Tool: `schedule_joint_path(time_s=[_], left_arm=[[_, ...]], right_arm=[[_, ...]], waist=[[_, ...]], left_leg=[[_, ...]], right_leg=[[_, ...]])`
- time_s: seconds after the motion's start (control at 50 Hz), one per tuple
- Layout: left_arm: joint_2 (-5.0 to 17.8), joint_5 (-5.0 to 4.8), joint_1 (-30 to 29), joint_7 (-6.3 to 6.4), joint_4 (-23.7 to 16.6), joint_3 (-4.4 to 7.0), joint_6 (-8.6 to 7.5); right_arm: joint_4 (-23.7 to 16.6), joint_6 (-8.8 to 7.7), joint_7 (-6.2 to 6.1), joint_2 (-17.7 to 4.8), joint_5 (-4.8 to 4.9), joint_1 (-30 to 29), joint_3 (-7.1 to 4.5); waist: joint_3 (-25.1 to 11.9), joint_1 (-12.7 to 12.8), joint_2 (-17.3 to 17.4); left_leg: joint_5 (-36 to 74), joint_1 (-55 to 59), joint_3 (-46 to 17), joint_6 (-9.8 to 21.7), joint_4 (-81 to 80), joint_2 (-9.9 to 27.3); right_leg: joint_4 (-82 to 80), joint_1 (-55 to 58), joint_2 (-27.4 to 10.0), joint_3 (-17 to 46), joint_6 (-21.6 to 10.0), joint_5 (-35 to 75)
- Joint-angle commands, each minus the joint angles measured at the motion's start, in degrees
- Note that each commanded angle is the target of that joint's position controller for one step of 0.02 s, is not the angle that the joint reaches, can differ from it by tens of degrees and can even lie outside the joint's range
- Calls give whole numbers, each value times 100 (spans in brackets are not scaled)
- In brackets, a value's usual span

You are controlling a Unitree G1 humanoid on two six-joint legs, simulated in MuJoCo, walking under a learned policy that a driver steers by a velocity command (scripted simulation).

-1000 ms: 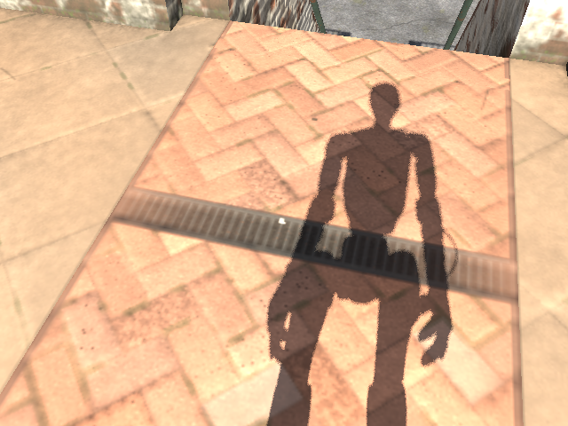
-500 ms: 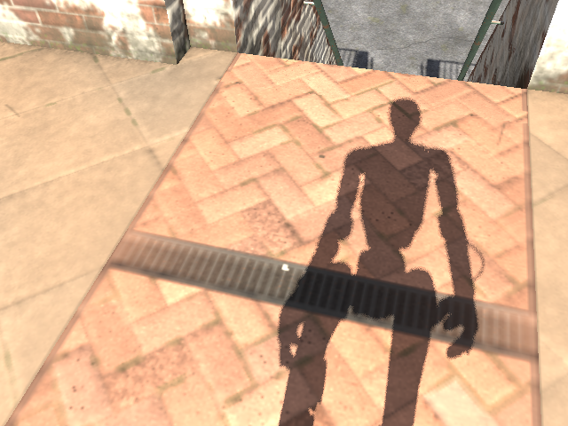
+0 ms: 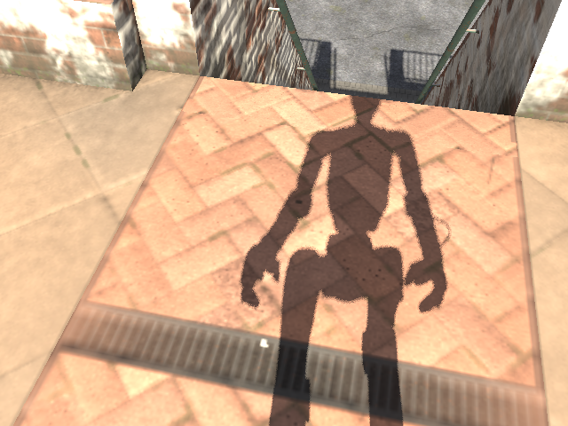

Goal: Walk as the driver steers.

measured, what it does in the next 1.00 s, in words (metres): walks ahead: right foot, then left foot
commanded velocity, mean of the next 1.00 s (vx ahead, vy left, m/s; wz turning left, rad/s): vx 0.50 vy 0.00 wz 0.00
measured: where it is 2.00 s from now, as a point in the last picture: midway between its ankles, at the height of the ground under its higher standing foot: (301, 226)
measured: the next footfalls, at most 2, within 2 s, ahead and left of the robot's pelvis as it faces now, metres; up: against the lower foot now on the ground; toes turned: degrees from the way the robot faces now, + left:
right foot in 0.36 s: +0.37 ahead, -0.17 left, +0.00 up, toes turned -1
left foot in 0.92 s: +0.68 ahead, +0.07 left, +0.00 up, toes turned +3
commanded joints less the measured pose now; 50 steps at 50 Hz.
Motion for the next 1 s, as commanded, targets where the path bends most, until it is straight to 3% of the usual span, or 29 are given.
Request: schedule_joint_path(time_s=[0.02,0.06,0.14,0.24,0.3,0.32,0.34,0.36,0.38,0.4,0.42,0.44,0.46,0.48,0.52,0.56,0.62,0.68,0.78,0.86,0.88,0.9,0.92,0.94,0.96,0.98,1.0], left_arm=[[273,69,552,84,-192,99,108],[324,121,-34,109,-414,117,101],[226,96,-965,60,-678,83,37],[252,2,-1786,-106,-964,42,-9],[424,-2,-1683,-211,-1049,89,-85],[545,5,-1329,-217,-974,151,-107],[763,15,-534,-197,-728,281,-117],[1187,60,656,-149,-441,431,-123],[1807,151,1353,-141,-299,582,-69],[1310,133,1414,-163,-270,448,-59],[970,95,855,-161,-363,332,-68],[765,85,283,-162,-499,258,-55],[590,107,-86,-195,-553,199,-50],[449,142,-245,-222,-550,153,-65],[459,154,-129,-250,-414,163,-95],[623,161,84,-205,-276,206,-111],[700,147,384,-101,-138,221,-56],[765,109,608,-37,-42,221,-19],[824,54,1101,2,237,248,68],[929,30,1041,55,312,311,173],[988,35,923,59,286,327,195],[967,47,792,58,256,315,227],[825,94,732,54,177,251,235],[325,159,1238,7,57,93,154],[82,78,1436,-42,158,2,0],[675,-74,955,-70,58,155,-114],[814,-146,446,-63,-106,186,-161]], right_arm=[[-215,-136,-29,-496,-10,-177,-44],[-131,-108,-120,-678,-16,99,-81],[-23,-30,-218,-821,68,596,-103],[179,76,-229,-889,126,1066,-126],[205,165,-260,-989,130,1005,-177],[173,194,-264,-1038,126,869,-188],[132,222,-262,-965,98,758,-157],[-9,215,-258,-752,13,688,-59],[-89,83,-202,-60,3,1324,149],[25,-72,-168,-335,115,1342,103],[-136,-149,-149,-869,259,784,-39],[-236,-156,-174,-906,260,395,-57],[-267,-116,-214,-823,179,200,-81],[-256,-31,-242,-737,121,255,-114],[-199,113,-256,-462,99,464,-94],[-296,171,-277,-468,74,266,-122],[-541,167,-272,-446,37,-431,-141],[-713,131,-223,-352,58,-1050,-112],[-996,76,-98,-348,122,-1881,-67],[-1118,-7,28,-487,139,-1889,-100],[-1047,-22,27,-608,135,-1573,-160],[-838,-26,4,-785,123,-881,-271],[-525,-20,-43,-1103,104,187,-417],[-374,7,-97,-1683,-27,1088,-557],[-313,42,-80,-1488,35,1197,-483],[-362,33,-76,-1121,93,792,-365],[-490,35,-92,-890,89,283,-299]], waist=[[129,349,442],[211,193,394],[183,-143,385],[337,-419,476],[253,-212,585],[58,24,647],[-402,421,591],[-1262,868,247],[-2083,725,-1214],[-2413,774,-1268],[-1458,660,-873],[-953,482,-438],[-567,315,-131],[-393,120,-195],[-300,-30,-282],[-157,-61,-196],[-1,86,-139],[120,267,-168],[400,522,-153],[302,329,-251],[84,133,-345],[-326,-245,-349],[-1008,-672,-198],[-1975,-636,931],[-2563,-552,1755],[-1789,-564,1288],[-1106,-428,933]], left_leg=[[274,-436,-1350,986,-1417,1567],[409,-253,-1287,967,-1444,1583],[606,283,-1003,696,-1335,1469],[436,1136,-1042,627,-988,1760],[895,1559,-1155,502,-546,2009],[1649,1548,-1078,422,-160,1956],[2530,1401,-842,290,748,1669],[2077,478,-530,84,2345,1328],[-443,-1969,-165,-371,4634,332],[-2509,-2774,-1035,-304,5537,284],[-2164,-3241,-1072,-186,5823,648],[-1586,-3094,-900,-163,5623,974],[-1196,-2852,-808,-199,5245,1159],[-927,-2496,-823,-219,4908,1321],[-684,-2144,-731,-293,4651,1352],[-321,-2410,-701,-375,4299,1376],[456,-2871,-682,-469,3324,1384],[1159,-2712,-557,-461,2283,1250],[1090,-2827,-455,-375,1398,1077],[355,-2381,-356,-127,1041,914],[206,-1787,-207,-41,998,738],[234,-795,-29,88,904,524],[426,820,-295,315,1057,747],[126,3182,-2512,1073,1014,2255],[-549,3895,-4636,1580,2,2927],[-936,3275,-4108,1256,-156,2705],[-732,2372,-3212,1013,-261,2500]], right_leg=[[-412,-300,-434,25,183,484],[-1093,-767,-515,-19,312,1084],[-2784,-769,-314,-198,341,2131],[-3759,-744,-93,-301,295,1890],[-4114,-374,32,-332,57,1239],[-4227,193,185,-462,-47,1098],[-4341,1240,371,-599,-200,1094],[-4166,2986,-254,80,-550,1252],[-4517,5285,-1660,2598,-1457,634],[-5262,5478,-1908,3927,-1633,130],[-5323,4697,-1705,3080,-1288,120],[-5444,3806,-1459,2218,-1087,568],[-5665,3030,-1199,1655,-979,993],[-5869,2536,-958,1214,-859,1235],[-6111,2104,-785,806,-900,1688],[-6227,2082,-754,528,-958,2150],[-6310,2323,-737,319,-905,2338],[-6402,2412,-626,82,-770,2065],[-6244,3180,-867,70,-744,1876],[-5703,3675,-1094,88,-608,2715],[-5351,3651,-1043,25,-546,3588],[-4564,3494,-826,-159,-433,4462],[-3273,2728,-509,-376,-250,4225],[-981,590,235,-643,120,1938],[339,-670,849,0,234,-1602],[842,-1256,453,380,106,-1483],[725,-1349,135,188,25,-972]])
